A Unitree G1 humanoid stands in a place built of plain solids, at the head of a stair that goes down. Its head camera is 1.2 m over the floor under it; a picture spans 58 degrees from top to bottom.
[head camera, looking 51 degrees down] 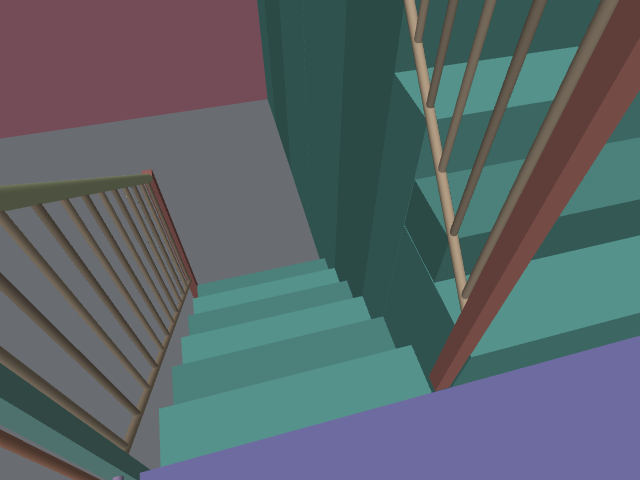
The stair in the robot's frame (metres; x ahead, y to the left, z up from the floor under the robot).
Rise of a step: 0.19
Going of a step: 0.22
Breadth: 0.85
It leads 15 degrees to the left of straight ahead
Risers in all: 7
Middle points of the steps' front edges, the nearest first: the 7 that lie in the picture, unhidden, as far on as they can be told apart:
0.34 0.04 0.00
0.55 0.10 -0.19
0.77 0.15 -0.38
0.98 0.21 -0.57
1.20 0.27 -0.76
1.42 0.32 -0.95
1.63 0.38 -1.14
